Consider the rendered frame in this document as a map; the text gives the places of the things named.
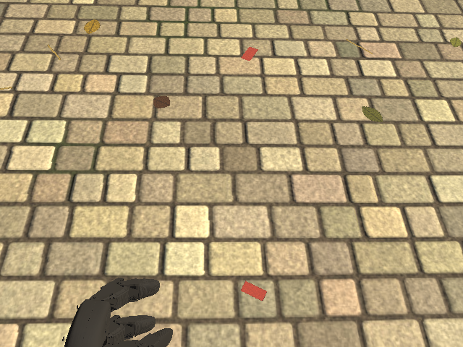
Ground robot left hand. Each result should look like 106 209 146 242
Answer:
62 278 173 347

